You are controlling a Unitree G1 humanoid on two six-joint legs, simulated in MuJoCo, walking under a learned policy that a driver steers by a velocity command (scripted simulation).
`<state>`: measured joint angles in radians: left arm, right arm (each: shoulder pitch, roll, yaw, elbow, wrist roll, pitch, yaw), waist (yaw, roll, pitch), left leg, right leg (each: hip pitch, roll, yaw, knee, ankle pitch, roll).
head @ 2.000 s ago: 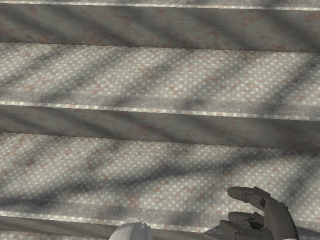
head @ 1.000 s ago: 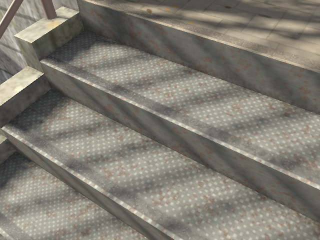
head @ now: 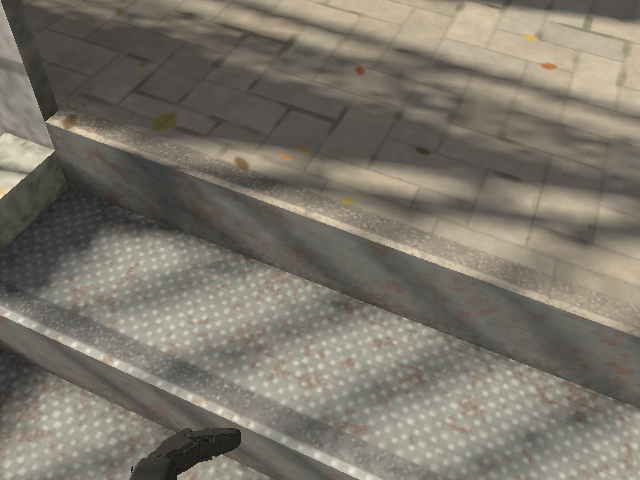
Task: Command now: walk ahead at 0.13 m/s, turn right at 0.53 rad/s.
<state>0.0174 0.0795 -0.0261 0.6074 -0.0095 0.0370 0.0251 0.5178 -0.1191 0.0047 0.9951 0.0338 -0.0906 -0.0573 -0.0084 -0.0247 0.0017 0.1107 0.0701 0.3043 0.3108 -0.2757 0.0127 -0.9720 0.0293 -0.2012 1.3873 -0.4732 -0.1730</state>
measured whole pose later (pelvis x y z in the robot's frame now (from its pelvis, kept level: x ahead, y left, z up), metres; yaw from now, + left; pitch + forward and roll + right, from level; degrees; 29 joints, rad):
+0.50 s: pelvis +0.17 +0.00 +0.14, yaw -18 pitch +3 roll +2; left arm 0.29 0.17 0.06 0.71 0.01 -0.02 0.11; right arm 0.12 -0.13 0.00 0.65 -0.06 0.03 -0.03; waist 0.06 0.04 0.03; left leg -0.99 0.01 -0.01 1.70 -0.11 -0.03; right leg -0.36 0.20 0.17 0.71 -0.36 -0.13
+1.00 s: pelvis +0.36 +0.07 +0.21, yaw -35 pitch +2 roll +0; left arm 0.26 0.32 0.11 0.72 0.04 -0.01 0.02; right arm -0.02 -0.11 0.01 0.49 -0.02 0.06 -0.07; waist 0.06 -0.07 0.07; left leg -0.83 0.07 0.02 1.28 -0.48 -0.01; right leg -0.47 0.14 0.22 1.36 -0.28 0.02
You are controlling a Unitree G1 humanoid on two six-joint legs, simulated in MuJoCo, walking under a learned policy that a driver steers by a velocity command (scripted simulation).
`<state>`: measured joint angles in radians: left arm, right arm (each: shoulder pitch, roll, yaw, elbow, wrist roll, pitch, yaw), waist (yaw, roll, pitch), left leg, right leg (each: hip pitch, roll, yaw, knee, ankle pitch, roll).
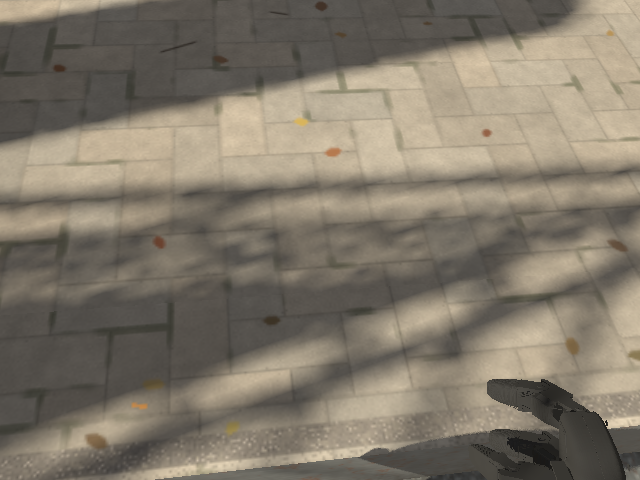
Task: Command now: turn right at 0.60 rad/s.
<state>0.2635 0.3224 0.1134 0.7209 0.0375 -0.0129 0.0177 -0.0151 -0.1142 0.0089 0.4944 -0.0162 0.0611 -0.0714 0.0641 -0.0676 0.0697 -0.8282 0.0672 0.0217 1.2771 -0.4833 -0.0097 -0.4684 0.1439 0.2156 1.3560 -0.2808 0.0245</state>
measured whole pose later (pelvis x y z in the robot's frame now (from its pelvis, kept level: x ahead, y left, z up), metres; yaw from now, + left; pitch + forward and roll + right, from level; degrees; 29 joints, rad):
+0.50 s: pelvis +0.06 -0.03 +0.04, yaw -13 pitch +1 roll -1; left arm 0.09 0.18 0.05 0.56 0.02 0.04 0.00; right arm 0.23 -0.22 -0.06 0.60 -0.08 0.02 -0.08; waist -0.06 0.07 0.06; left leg -0.53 0.25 0.13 1.11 -0.57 -0.04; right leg -0.41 -0.03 -0.03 1.05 -0.65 0.02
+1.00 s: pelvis +0.20 -0.15 +0.03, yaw -1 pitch +3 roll +3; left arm -0.05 0.10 -0.05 0.42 -0.02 -0.09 0.00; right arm 0.39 -0.25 -0.08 0.80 -0.04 -0.03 -0.08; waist -0.04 0.06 -0.02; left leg -0.42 -0.14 -0.19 1.19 -0.65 0.02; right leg -0.69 -0.02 0.15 1.08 -0.44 0.00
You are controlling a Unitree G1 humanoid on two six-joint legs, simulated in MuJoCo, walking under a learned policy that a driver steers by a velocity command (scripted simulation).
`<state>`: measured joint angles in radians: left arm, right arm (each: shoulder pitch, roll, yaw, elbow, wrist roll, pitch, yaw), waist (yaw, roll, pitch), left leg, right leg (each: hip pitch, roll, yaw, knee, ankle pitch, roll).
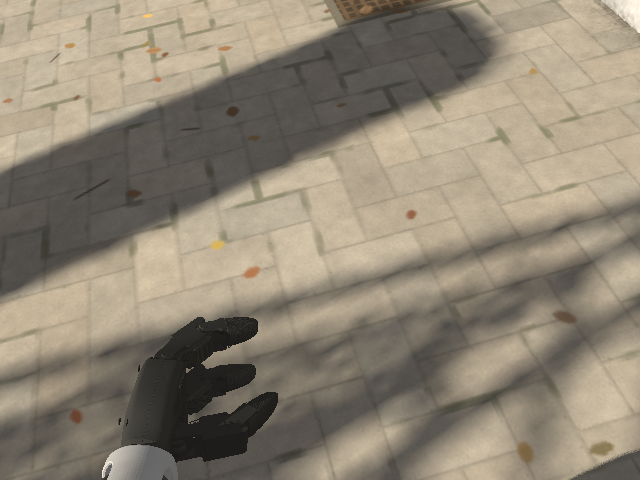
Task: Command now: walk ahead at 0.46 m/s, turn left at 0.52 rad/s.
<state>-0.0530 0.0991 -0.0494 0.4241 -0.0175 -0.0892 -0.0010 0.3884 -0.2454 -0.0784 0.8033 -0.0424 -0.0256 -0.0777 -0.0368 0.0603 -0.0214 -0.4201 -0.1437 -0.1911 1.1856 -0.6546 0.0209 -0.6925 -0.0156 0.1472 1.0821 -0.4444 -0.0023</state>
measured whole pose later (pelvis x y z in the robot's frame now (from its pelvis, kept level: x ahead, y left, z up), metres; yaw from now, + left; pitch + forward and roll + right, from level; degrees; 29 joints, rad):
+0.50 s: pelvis +0.26 +0.02 +0.13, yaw +19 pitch +3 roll +2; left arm 0.54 0.12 0.02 0.88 0.02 -0.11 -0.02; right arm 0.00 -0.13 0.02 0.57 0.00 0.02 0.02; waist 0.07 0.03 -0.01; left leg -0.79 -0.12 0.19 1.23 -0.51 0.20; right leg -0.28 -0.06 0.00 1.22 -0.11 -0.03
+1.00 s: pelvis +0.50 +0.07 +0.24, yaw +20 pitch +0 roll +0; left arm 0.28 0.21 0.03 0.74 0.01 -0.04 0.01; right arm 0.27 -0.24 -0.04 0.75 -0.02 -0.06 -0.04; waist 0.00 0.00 0.04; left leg -0.37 -0.10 -0.01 1.21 -0.44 -0.01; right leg -0.40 0.12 -0.04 0.49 -0.10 -0.13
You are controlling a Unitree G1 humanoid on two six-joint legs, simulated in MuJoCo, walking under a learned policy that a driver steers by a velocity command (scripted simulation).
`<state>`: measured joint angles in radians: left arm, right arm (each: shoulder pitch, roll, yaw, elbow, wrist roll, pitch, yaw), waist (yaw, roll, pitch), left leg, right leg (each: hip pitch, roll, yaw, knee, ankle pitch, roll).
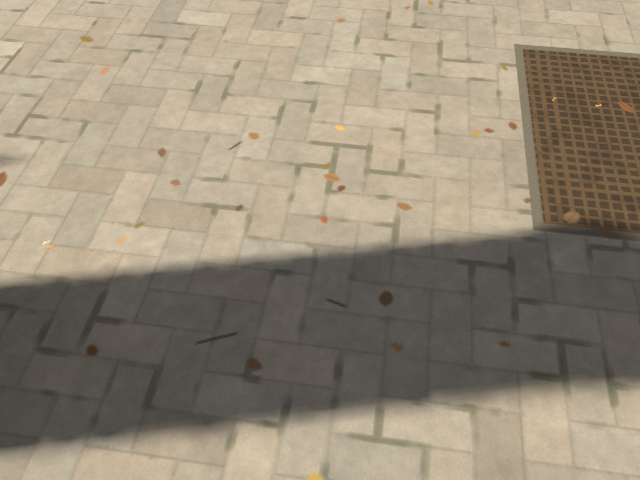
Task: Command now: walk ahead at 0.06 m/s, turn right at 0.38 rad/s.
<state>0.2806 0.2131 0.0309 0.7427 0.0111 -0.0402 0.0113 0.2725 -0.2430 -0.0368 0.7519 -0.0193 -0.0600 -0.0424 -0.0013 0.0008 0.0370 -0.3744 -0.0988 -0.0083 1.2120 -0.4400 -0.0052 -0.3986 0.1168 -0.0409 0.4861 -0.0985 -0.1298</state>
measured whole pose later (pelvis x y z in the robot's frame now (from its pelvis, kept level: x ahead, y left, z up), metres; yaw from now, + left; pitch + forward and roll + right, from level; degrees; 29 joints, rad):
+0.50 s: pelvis +0.04 +0.03 +0.01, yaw -18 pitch +2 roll +1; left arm 0.29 0.27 0.09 0.68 0.03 0.04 0.01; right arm 0.17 -0.25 -0.03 0.66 0.00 0.03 -0.05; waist 0.05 -0.02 0.00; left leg -0.41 -0.07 -0.09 0.73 -0.40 0.01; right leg -0.34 0.21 0.28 0.41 -0.06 -0.07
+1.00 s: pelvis +0.12 +0.02 +0.02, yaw -27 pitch +2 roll +0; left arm 0.18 0.24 0.05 0.71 0.03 0.00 -0.05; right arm 0.46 -0.24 -0.04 0.77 -0.02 -0.07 0.00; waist -0.08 -0.03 -0.06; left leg -0.07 -0.02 0.02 0.30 -0.26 0.05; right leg -0.42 -0.01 -0.02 0.63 -0.29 0.00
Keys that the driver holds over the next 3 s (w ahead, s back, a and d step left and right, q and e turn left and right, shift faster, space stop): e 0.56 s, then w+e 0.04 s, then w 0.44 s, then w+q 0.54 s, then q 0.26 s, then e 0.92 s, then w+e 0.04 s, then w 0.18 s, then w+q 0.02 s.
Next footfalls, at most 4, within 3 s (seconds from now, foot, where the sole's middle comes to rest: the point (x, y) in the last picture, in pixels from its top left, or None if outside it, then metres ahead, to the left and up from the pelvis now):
0.56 left None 0.14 0.12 -0.76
1.06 right None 0.16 -0.13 -0.76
1.56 left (376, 447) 0.55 -0.08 -0.76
2.10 right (440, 381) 0.69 -0.23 -0.76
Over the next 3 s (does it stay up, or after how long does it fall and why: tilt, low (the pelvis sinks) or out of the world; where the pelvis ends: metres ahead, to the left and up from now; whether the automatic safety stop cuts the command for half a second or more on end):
stays up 0.62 -0.13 0.02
